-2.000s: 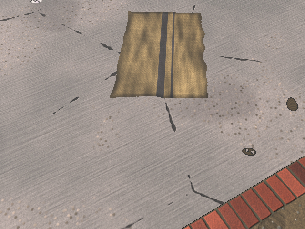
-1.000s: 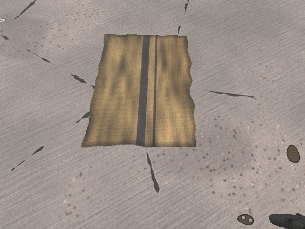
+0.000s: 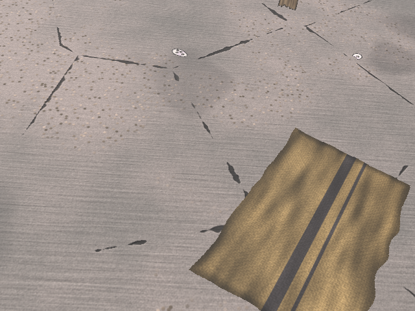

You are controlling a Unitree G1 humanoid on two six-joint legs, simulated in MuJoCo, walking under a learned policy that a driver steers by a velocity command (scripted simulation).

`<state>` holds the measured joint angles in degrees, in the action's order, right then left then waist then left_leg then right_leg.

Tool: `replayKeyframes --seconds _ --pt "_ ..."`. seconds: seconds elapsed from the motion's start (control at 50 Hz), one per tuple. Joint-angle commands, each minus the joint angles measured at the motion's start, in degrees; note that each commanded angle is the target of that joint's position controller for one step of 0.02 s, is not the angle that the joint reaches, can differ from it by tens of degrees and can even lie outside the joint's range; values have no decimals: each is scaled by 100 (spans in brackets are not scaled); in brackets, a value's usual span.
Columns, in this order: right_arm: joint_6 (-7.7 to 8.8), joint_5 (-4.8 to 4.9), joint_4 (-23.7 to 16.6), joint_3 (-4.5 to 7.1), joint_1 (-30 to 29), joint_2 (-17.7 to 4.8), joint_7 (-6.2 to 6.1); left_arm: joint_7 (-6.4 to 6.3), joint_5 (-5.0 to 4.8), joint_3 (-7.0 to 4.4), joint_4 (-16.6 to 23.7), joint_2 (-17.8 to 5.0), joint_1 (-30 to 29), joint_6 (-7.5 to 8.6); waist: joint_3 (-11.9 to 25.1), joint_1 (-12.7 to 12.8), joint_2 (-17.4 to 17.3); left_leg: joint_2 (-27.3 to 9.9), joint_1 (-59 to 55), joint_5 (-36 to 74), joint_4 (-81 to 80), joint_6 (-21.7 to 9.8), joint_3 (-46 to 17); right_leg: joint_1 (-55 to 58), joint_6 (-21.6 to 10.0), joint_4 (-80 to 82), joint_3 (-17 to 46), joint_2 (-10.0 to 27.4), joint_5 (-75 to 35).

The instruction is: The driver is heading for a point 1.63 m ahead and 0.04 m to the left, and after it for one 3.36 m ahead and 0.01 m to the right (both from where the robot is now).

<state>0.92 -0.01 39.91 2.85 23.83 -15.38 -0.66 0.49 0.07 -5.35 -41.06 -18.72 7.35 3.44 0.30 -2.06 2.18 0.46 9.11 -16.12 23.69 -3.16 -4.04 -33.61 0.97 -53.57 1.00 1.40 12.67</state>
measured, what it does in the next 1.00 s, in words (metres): walks ahead, turning left: right foot, then left foot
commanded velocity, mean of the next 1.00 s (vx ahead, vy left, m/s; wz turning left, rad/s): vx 0.14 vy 0.00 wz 0.30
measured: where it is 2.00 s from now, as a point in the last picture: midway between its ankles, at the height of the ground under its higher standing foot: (160, 282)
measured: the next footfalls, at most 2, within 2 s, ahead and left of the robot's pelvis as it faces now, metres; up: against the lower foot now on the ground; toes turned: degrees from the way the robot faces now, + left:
right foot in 0.26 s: +0.26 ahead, -0.10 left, +0.00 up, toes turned +13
left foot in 0.62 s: +0.17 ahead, +0.13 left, +0.00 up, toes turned +13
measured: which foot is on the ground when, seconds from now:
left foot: down 0.00-0.28, up 0.30-0.60, down 0.62-0.96, up 0.98-1.00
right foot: up 0.00-0.24, down 0.26-0.70, up 0.72-0.94, down 0.96-1.00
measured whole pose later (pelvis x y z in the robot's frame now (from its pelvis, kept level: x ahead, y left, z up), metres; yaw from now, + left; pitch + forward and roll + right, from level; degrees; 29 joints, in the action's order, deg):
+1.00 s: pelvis +0.24 +0.00 -0.02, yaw +16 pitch +0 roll +0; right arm 0.4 0.8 40.2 2.8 19.8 -17.1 -0.6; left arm 2.7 -1.0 -2.6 -49.0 -17.8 11.2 4.7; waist 0.2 -0.6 -1.9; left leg -0.4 11.9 -24.8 38.1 -0.2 -4.0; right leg -15.8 -3.0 -32.2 -3.5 -0.5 16.0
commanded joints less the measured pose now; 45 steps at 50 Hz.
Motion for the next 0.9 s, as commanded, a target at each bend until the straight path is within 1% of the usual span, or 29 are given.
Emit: replayKeyframes --seconds 0.02,0.08,0.14,0.2,0.24,0.26,0.28,0.3,0.32,0.34,0.36,0.38,0.4,0.44,0.48,0.52,0.56,0.6,0.62,0.64,0.66,0.68,0.7,0.72,0.74,0.78,0.82,0.86,0.9 --pt "124 -3 -431 278 -309 -1048 -139 9 74 -66 469 -302 -716 160 -186 119 -920 -1005 -563 2176 -954 -759 -1164 -776 165 487 68 -90 -800" --pt "11 64 -339 347 -79 -1137 -199 61 22 31 524 -85 -1063 96 -118 -29 -1057 -816 -307 2887 -566 -618 -927 -197 222 1309 15 -309 -1049" --pt "-104 140 -291 412 56 -1244 -223 138 -31 40 623 -138 -1373 50 -110 -150 -1108 -916 -332 2865 -295 -626 -1297 35 199 1846 84 -420 -905" --pt "-178 165 -380 432 -196 -1261 -252 163 -30 -36 578 -352 -1182 93 17 -30 -1164 -941 -425 2826 59 -524 -1765 562 90 2319 201 -489 -697" --pt "-156 183 -523 399 -589 -1174 -256 114 14 -109 476 -509 -714 167 201 272 -1222 -705 -417 3066 590 -330 -1904 1316 -114 2959 151 -483 -1042" --pt "-118 156 -619 336 -690 -971 -235 64 100 -154 447 -688 -344 215 632 448 -1013 -368 -182 3001 1298 -112 -1734 2288 -368 3231 358 -71 -1947" --pt "-87 -7 -803 214 -620 -583 -225 0 214 -206 446 -1089 277 210 1563 553 60 140 772 927 2871 174 -1281 4025 -850 2785 1481 1224 -4130" --pt "-110 45 -748 181 505 -503 -211 45 226 -201 280 -1120 357 89 2238 -16 1733 843 2133 -2820 4235 470 -918 5083 -1935 2880 3432 2515 -4904" --pt "-168 69 -433 336 672 -1156 -202 43 45 -92 378 -642 124 21 1807 5 920 336 2310 -2431 4923 665 -968 4422 -1891 3069 3231 2352 -3722" --pt "-234 111 -444 412 82 -1365 -208 16 8 12 455 -311 -135 -25 1101 138 568 206 2467 -2046 5075 772 -694 3803 -1644 3097 2278 1904 -3234" --pt "-303 102 -422 407 -130 -1292 -246 11 25 76 436 -214 -344 -84 803 88 254 75 2393 -1786 4928 826 -547 3269 -1486 3225 1782 1549 -2667" --pt "-360 62 -495 399 -313 -1216 -262 1 17 95 401 -204 -491 -130 511 65 289 -27 2264 -1567 4728 863 -482 2725 -1473 3382 1557 1404 -2278" --pt "-396 64 -517 339 -345 -1000 -242 -16 66 89 337 -298 -558 -156 363 2 418 -44 1877 -1372 4463 868 -329 2211 -1443 3564 1217 1190 -2144" --pt "-375 42 -565 215 -415 -660 -228 -36 94 86 223 -320 -594 -153 366 -1 561 -52 1549 -1234 3628 840 -92 2048 -1491 3672 879 1059 -2273" --pt "-328 -18 -624 129 -612 -542 -202 -41 63 72 142 -402 -617 -161 514 69 615 -173 1178 -1041 2744 780 1 2107 -1545 3618 741 1118 -2534" --pt "-298 -5 -640 104 -772 -584 -153 -36 17 47 69 -539 -538 -205 624 174 668 -196 841 -634 2058 716 109 2178 -1557 3593 756 1193 -2385" --pt "-298 11 -589 121 -751 -654 -103 -27 -32 70 13 -583 -509 -256 615 129 572 -133 429 -99 1302 613 228 2100 -1459 3496 767 1171 -1690" --pt "-291 -48 -534 126 -728 -654 -65 -8 -82 173 -74 -395 -462 -270 488 0 431 -49 -318 625 216 389 292 1668 -1075 3294 654 951 -722" --pt "-293 -118 -653 137 -846 -819 -84 27 -32 259 -163 -201 -234 -234 463 53 121 -435 -692 1153 -99 186 -214 1338 -640 3103 538 759 -111" --pt "-312 -166 -798 210 -1135 -1290 -132 70 112 312 -148 -25 76 -188 413 469 -968 -1229 -522 1442 -210 -226 -1129 1125 -178 2539 -74 151 735" --pt "-270 -204 -771 91 -1391 -867 -84 42 121 333 -182 14 -15 -201 396 463 -1349 -1323 479 434 -431 -523 -1202 1901 21 2615 -156 78 699" --pt "-217 -190 -792 22 -1480 -605 -38 28 126 319 -229 -123 -101 -222 269 379 -1173 -937 609 -995 -557 -372 -967 2069 109 2563 -265 -17 458" --pt "-194 -178 -715 75 -1296 -766 -22 18 88 284 -275 -212 -190 -225 98 214 -1213 -807 608 -1914 -697 -297 -985 1871 127 2238 -492 -198 656" --pt "-179 -134 -667 155 -1108 -1057 -27 -5 41 245 -300 -300 -192 -216 -132 106 -1350 -929 537 -2394 -898 -378 -1246 1447 86 1879 -622 -326 918" --pt "-148 -73 -585 196 -879 -1186 -44 7 -13 217 -257 -375 -248 -185 -368 5 -1469 -1183 438 -2633 -1059 -559 -1633 1027 -1 1592 -551 -297 1076" --pt "-59 -22 -477 189 -533 -1117 -90 75 -137 183 -172 -406 -401 -64 -579 -134 -1519 -1577 42 -2281 -1188 -862 -2174 273 -243 928 -218 -47 1532" --pt "23 39 -445 183 -456 -1024 -107 158 -203 177 -155 -367 -396 55 -560 -136 -1302 -1727 -444 -1786 -1173 -992 -2284 -233 -449 730 -33 178 1782" --pt "54 89 -478 195 -658 -1037 -80 240 -189 221 -206 -250 -386 138 -442 -57 -1020 -1526 -392 -1189 -1139 -901 -1855 201 -524 1321 -165 153 1422" --pt "36 128 -522 215 -964 -1099 -24 292 -155 229 -415 -207 12 166 -214 225 -907 -1205 189 -622 -992 -772 -1269 1433 -480 2083 -467 -83 440"
Keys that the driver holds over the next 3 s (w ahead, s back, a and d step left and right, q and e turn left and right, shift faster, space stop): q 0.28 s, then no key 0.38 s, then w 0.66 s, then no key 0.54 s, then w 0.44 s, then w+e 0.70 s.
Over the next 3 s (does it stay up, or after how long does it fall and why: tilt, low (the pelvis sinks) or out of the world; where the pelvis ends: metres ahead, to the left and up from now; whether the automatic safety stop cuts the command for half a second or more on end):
stays up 1.09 0.18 -0.02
